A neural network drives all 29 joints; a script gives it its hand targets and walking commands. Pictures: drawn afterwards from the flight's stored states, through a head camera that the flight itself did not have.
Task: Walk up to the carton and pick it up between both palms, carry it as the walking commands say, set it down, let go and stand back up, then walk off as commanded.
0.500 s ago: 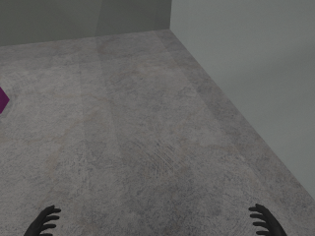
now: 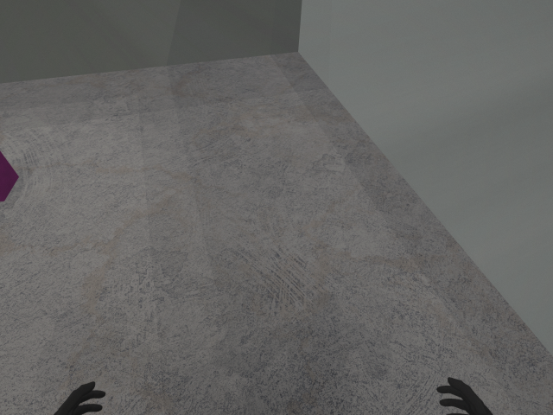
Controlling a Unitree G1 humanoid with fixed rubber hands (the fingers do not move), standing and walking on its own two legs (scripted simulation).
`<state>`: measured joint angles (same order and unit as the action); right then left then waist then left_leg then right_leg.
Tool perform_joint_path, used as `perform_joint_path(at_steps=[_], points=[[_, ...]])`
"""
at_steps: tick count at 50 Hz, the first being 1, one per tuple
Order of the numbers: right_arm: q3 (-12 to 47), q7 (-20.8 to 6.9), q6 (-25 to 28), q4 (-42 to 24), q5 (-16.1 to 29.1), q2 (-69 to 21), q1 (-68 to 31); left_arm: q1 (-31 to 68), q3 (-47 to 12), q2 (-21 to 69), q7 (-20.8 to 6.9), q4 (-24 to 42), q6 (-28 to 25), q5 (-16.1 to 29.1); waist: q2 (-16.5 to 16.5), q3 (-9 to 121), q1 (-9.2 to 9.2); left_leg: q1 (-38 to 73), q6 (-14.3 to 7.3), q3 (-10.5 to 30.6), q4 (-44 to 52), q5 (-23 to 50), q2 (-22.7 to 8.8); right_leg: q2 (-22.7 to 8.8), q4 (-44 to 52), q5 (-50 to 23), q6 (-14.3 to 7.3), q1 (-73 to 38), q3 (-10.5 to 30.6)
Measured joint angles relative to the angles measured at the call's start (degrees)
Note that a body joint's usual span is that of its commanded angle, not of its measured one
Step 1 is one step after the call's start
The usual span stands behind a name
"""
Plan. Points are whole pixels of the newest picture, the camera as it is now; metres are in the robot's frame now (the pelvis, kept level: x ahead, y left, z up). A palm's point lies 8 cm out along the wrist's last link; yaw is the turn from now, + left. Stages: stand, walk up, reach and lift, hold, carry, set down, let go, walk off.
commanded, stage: stand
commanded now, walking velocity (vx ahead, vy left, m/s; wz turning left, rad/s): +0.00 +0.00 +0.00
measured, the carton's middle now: out of the picture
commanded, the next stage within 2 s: walk up in 0.26 s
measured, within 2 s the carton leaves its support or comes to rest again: neither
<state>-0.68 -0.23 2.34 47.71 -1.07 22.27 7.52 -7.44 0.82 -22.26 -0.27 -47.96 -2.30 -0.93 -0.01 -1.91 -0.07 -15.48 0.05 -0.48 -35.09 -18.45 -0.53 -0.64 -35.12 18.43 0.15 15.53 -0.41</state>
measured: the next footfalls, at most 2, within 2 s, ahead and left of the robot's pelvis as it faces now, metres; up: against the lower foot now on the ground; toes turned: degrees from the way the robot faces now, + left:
left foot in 0.76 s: +0.12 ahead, +0.24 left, +0.00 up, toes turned +24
right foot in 1.06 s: +0.31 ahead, +0.08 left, +0.00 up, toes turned +32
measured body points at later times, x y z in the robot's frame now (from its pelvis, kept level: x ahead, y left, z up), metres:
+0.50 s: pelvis +0.00 +0.00 +0.01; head +0.00 +0.00 +0.46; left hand +0.12 +0.33 -0.08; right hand +0.13 -0.31 -0.09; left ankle +0.00 +0.12 -0.72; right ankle +0.00 -0.12 -0.73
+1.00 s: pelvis +0.13 +0.10 +0.01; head +0.11 +0.11 +0.46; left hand +0.13 +0.46 -0.06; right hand +0.37 -0.18 -0.05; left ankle +0.09 +0.22 -0.73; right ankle +0.23 +0.03 -0.70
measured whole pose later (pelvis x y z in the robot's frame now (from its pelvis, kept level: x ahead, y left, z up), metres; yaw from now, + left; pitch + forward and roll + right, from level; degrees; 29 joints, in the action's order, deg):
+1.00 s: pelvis +0.13 +0.10 +0.01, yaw +28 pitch +0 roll +0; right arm -6.1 -6.4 1.2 43.8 -1.6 28.2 17.0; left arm -9.4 4.6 -26.8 -5.5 -44.0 -4.7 -1.0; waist 1.8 1.6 3.1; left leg -14.2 -1.3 4.0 -27.2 -13.1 0.8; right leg -0.1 -40.7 23.3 -0.2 24.0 -2.1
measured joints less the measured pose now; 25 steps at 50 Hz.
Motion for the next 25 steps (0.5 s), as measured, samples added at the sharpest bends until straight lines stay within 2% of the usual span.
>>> perform_joint_path(at_steps=[22, 25], points=[[0.6, 0.0, -0.5, 8.6, 0.3, 0.2, -2.4, 2.5, -0.8, -0.3, -0.1, -8.7, 0.5, 0.3, 0.0, -0.3, 0.06, 6.2, 0.2, 0.0, 11.0, 5.8, 0.0, 0.0, 10.9, -5.8, 0.1, -6.2, 0.0], [-1.5, -3.4, -2.1, 4.9, -1.0, 1.4, 1.0, 1.4, 1.8, -0.9, -1.0, -5.6, -1.1, 0.4, -1.0, 1.4, 1.22, 1.3, -0.8, 3.1, 3.9, 1.8, 0.5, -0.6, 10.9, -3.9, -0.8, -6.1, -4.2]])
